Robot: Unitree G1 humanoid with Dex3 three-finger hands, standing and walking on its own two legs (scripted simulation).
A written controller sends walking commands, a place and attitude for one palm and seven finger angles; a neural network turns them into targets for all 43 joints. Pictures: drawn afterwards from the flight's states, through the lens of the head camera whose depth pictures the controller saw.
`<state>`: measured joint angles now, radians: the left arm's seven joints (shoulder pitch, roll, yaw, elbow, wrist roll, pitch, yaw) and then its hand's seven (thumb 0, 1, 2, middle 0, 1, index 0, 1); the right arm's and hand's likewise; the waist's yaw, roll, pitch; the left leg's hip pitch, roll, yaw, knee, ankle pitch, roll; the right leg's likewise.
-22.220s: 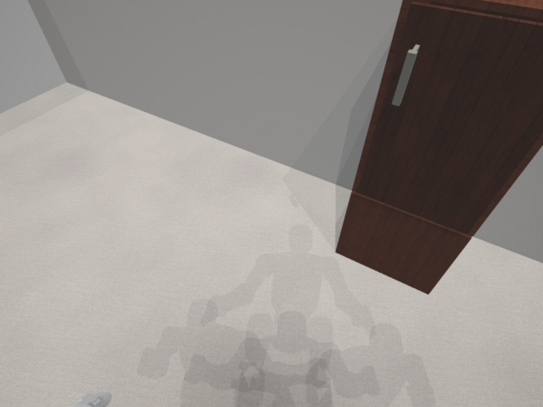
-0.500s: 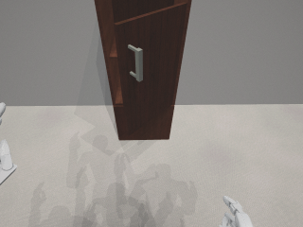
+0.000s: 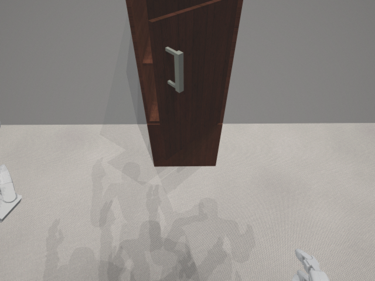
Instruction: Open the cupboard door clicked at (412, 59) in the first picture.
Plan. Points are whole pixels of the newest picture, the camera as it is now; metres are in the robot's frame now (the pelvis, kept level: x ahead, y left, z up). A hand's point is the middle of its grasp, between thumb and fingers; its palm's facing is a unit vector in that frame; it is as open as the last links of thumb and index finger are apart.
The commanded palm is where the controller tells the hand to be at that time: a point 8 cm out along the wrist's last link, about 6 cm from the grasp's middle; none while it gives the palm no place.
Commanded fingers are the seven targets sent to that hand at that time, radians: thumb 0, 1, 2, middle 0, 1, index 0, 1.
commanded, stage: stop stepping back and stand still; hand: left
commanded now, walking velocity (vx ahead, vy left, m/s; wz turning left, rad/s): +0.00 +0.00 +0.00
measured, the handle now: (174, 70) +0.68 +0.08 +0.11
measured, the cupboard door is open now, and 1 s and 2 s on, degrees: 42 42 42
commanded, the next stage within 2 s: let the arm hang, fingers relaxed in 1.06 s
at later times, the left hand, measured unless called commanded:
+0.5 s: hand out of the picture +0.20 +0.30 +0.16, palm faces +0.39 -0.78 -0.49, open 7.4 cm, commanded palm +0.14 +0.34 +0.18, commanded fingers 0.00 0.90 0.90 -0.20 -0.30 -0.20 -0.30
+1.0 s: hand out of the picture +0.16 +0.31 +0.15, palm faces +0.40 -0.79 -0.47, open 7.4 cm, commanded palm +0.11 +0.35 +0.18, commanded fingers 0.00 0.90 0.90 -0.20 -0.30 -0.20 -0.30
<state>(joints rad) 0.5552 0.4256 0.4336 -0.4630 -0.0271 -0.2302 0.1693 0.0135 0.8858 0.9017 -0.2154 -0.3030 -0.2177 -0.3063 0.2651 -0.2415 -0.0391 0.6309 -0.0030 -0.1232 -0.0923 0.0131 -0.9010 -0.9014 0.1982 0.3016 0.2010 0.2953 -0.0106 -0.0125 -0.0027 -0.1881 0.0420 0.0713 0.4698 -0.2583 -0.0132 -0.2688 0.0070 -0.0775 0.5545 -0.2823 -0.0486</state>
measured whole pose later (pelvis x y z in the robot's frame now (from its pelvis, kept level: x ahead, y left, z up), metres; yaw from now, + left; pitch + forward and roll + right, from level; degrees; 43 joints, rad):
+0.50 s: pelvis -0.01 +0.04 +0.01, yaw +0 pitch +0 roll +0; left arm 0.54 0.40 0.41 -0.46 -0.03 -0.20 0.14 0.02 0.89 0.90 -0.21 -0.30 -0.22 -0.31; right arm 0.19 -0.19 0.02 0.59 0.00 -0.10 -0.06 0.01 -0.90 -0.90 0.20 0.30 0.20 0.30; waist 0.01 0.00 0.05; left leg -0.19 0.01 0.07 0.46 -0.27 0.01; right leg -0.23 -0.01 -0.05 0.45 -0.22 -0.01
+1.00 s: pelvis -0.04 +0.05 +0.01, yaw -1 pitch -1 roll -1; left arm 0.54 0.37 0.38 -0.42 -0.01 -0.20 0.14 0.02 0.89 0.90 -0.21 -0.30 -0.21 -0.31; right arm 0.23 -0.20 0.01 0.62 -0.01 -0.11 -0.07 0.01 -0.90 -0.90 0.20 0.30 0.20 0.30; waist 0.01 0.01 0.04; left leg -0.22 0.01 0.08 0.45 -0.22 0.03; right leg -0.23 -0.01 -0.05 0.39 -0.14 0.00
